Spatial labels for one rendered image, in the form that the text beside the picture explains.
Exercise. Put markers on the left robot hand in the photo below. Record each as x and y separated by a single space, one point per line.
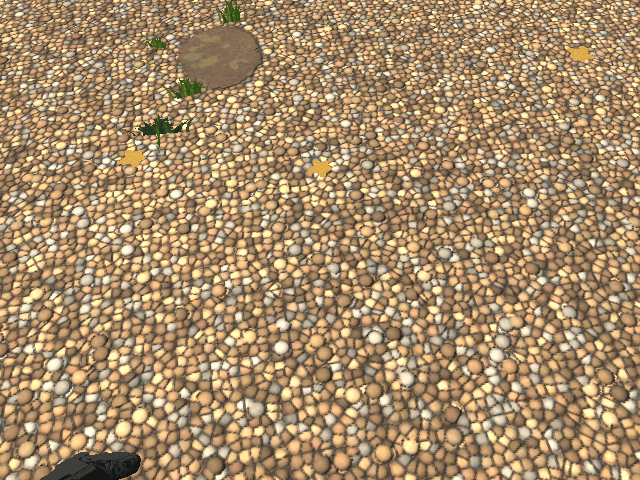
103 466

